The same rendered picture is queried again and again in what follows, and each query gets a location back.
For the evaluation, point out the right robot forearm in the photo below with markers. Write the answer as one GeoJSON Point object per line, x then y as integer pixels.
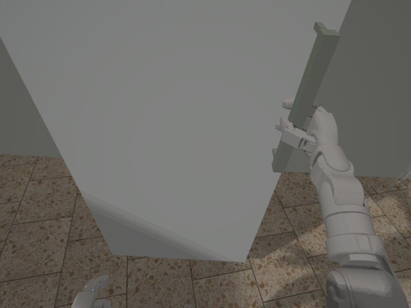
{"type": "Point", "coordinates": [352, 240]}

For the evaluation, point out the robot right upper arm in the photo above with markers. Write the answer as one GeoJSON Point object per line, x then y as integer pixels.
{"type": "Point", "coordinates": [362, 288]}

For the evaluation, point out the fridge door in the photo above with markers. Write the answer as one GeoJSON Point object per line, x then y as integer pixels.
{"type": "Point", "coordinates": [164, 111]}

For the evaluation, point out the robot right hand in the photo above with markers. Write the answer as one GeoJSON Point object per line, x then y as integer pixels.
{"type": "Point", "coordinates": [321, 130]}

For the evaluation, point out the handle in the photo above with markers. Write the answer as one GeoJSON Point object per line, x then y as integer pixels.
{"type": "Point", "coordinates": [320, 57]}

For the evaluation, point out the robot left hand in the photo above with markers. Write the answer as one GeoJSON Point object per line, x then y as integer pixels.
{"type": "Point", "coordinates": [86, 298]}

